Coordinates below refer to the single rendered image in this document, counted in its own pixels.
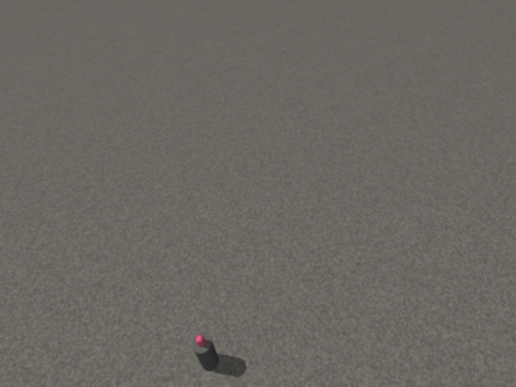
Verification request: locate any bottle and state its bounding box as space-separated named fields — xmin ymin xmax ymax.
xmin=192 ymin=333 xmax=218 ymax=371

